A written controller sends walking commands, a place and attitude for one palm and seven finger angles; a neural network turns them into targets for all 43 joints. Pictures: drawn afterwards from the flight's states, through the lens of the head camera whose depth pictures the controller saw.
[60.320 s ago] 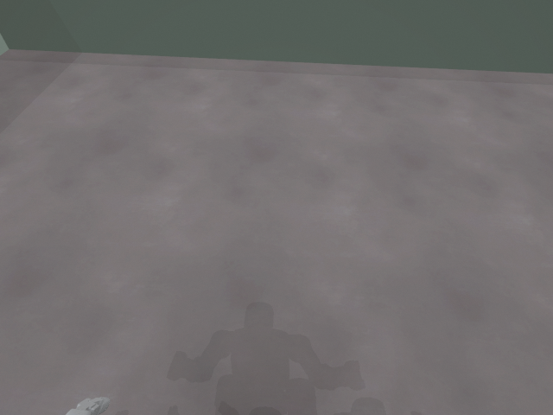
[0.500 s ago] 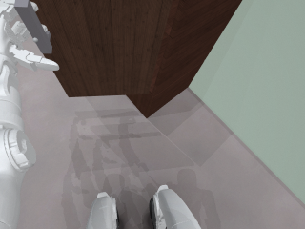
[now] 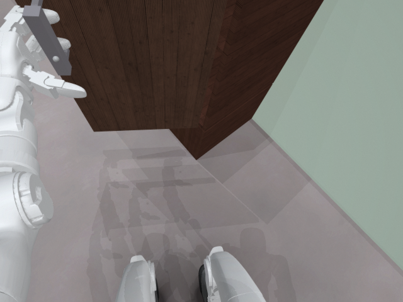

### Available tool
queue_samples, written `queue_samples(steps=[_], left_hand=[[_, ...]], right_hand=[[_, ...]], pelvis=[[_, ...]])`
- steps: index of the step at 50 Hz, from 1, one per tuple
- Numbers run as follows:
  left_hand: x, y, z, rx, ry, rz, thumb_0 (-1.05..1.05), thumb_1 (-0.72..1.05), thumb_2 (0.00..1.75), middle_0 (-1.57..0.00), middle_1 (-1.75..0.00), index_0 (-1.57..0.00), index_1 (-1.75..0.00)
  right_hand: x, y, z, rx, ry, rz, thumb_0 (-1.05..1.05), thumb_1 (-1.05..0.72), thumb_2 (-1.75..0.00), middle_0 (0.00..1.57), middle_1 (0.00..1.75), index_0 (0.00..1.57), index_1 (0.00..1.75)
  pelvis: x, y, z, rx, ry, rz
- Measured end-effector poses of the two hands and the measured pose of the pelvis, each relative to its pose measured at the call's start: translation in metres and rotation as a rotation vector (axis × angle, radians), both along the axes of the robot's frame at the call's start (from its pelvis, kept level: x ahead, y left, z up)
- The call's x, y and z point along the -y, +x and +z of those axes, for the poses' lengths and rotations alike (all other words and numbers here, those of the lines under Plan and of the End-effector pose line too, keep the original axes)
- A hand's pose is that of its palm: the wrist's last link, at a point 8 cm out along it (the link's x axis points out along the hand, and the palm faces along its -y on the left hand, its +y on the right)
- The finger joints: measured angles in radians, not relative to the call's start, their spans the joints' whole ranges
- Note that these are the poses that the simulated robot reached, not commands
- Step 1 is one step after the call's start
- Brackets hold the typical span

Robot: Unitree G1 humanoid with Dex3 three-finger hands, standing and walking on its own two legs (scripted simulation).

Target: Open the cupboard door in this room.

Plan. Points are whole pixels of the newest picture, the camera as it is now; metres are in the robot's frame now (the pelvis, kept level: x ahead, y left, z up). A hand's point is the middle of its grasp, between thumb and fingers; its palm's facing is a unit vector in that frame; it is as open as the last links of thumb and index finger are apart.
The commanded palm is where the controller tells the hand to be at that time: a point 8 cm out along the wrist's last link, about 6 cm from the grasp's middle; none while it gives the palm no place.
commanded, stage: slide the fingers in behind the handle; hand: left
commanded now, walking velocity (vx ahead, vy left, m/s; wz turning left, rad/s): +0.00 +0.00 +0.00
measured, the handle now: (52, 36) +0.61 +0.21 +0.07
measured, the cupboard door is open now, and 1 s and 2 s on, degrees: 56 56 96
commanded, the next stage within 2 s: close the thumb around the handle in 0.12 s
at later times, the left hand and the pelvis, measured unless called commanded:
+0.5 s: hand (57, 56) +0.56 +0.20 +0.07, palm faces -0.02 -1.00 -0.02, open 11.7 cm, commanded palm +0.54 +0.23 +0.07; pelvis +0.00 +0.01 +0.00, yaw +0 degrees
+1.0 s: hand (63, 57) +0.56 +0.19 +0.07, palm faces -0.02 -1.00 -0.02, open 5.7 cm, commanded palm +0.54 +0.23 +0.07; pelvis +0.00 +0.01 +0.00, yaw +0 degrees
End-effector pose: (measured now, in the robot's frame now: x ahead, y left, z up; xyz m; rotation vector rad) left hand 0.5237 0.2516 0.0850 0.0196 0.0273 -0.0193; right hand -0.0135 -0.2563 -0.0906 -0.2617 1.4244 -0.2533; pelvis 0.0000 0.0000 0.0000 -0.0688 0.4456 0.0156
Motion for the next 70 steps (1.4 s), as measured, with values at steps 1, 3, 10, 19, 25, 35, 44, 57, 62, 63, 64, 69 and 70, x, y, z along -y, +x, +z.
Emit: queue_samples(steps=[1,3,10,19,25,35,44,57,62,63,64,69,70], left_hand=[[0.000,0.001,0.000,-0.002,-0.001,-0.001,-0.02,-0.50,0.30,-0.29,-1.20,-0.30,-1.20],[-0.001,0.002,-0.002,-0.008,-0.001,-0.004,-0.02,-0.50,0.30,-0.29,-1.20,-0.30,-1.20],[0.000,0.009,-0.009,-0.017,-0.005,-0.004,-0.02,-0.50,0.30,-0.30,-1.20,-0.30,-1.20],[-0.002,0.015,-0.010,-0.011,-0.004,-0.004,-0.02,-0.40,0.34,-0.30,-1.22,-0.32,-1.22],[-0.002,0.015,-0.009,-0.019,0.000,-0.003,-0.01,-0.16,0.44,-0.32,-1.24,-0.33,-1.24],[0.002,0.018,-0.009,-0.015,-0.004,-0.002,-0.01,0.37,0.67,-0.36,-1.30,-0.37,-1.29],[0.007,0.014,-0.010,-0.019,-0.001,-0.013,0.00,0.73,0.83,-0.38,-1.34,-0.39,-1.34],[0.009,0.010,-0.010,-0.014,-0.004,0.006,0.00,0.73,0.83,-0.36,-1.35,-0.36,-1.35],[0.010,-0.001,-0.011,-0.006,-0.005,0.003,0.00,0.73,0.80,-0.36,-1.35,-0.36,-1.35],[0.010,-0.004,-0.011,-0.006,-0.006,0.002,0.00,0.73,0.79,-0.36,-1.35,-0.36,-1.35],[0.011,-0.008,-0.011,-0.005,-0.007,0.001,0.00,0.73,0.78,-0.36,-1.35,-0.36,-1.35],[0.016,-0.036,-0.011,-0.001,-0.009,-0.010,0.00,0.71,0.74,-0.36,-1.35,-0.36,-1.35],[0.017,-0.042,-0.011,0.000,-0.010,-0.014,0.00,0.71,0.73,-0.36,-1.35,-0.36,-1.35]], right_hand=[[0.001,0.000,0.000,-0.001,-0.003,0.002,0.01,-0.91,-0.90,0.20,0.30,0.21,0.30],[0.002,-0.001,-0.001,-0.003,-0.008,0.003,0.01,-0.91,-0.90,0.20,0.30,0.21,0.30],[0.001,-0.009,-0.002,-0.021,-0.019,0.001,0.01,-0.91,-0.90,0.20,0.30,0.21,0.30],[-0.008,-0.021,-0.001,-0.058,-0.005,-0.024,0.01,-0.91,-0.90,0.20,0.30,0.21,0.30],[-0.014,-0.023,0.000,-0.071,0.009,-0.026,0.01,-0.91,-0.90,0.20,0.30,0.21,0.30],[-0.014,-0.017,0.002,-0.056,0.003,-0.022,0.01,-0.91,-0.90,0.20,0.30,0.21,0.30],[-0.012,-0.008,0.002,-0.041,0.006,-0.015,0.01,-0.91,-0.90,0.20,0.30,0.21,0.30],[-0.007,-0.005,0.000,-0.022,0.010,-0.017,0.01,-0.91,-0.90,0.20,0.30,0.21,0.30],[-0.008,0.000,0.002,-0.014,0.025,-0.028,0.01,-0.91,-0.90,0.20,0.30,0.21,0.30],[-0.008,0.002,0.003,-0.007,0.029,-0.030,0.01,-0.91,-0.90,0.20,0.30,0.21,0.30],[-0.008,0.004,0.004,0.001,0.032,-0.033,0.01,-0.91,-0.90,0.20,0.30,0.21,0.30],[-0.008,0.026,0.010,0.065,0.050,-0.029,0.01,-0.91,-0.90,0.20,0.30,0.21,0.30],[-0.007,0.033,0.012,0.082,0.053,-0.024,0.01,-0.91,-0.90,0.20,0.30,0.21,0.30]], pelvis=[[0.000,0.000,-0.001,-0.002,0.000,0.001],[0.000,-0.001,-0.002,-0.006,-0.001,0.001],[-0.001,-0.004,-0.006,-0.024,-0.006,0.001],[-0.004,-0.002,-0.006,-0.034,-0.009,-0.006],[-0.007,0.000,-0.003,-0.033,-0.009,-0.004],[-0.008,0.003,-0.002,-0.032,-0.008,-0.004],[-0.008,0.005,0.000,-0.023,-0.006,-0.003],[-0.004,0.004,-0.001,-0.019,0.000,-0.009],[-0.003,0.008,0.004,-0.007,0.008,-0.017],[-0.003,0.009,0.006,-0.003,0.009,-0.018],[-0.003,0.010,0.007,0.001,0.011,-0.020],[-0.003,0.017,0.017,0.031,0.019,-0.022],[-0.003,0.019,0.019,0.039,0.021,-0.022]])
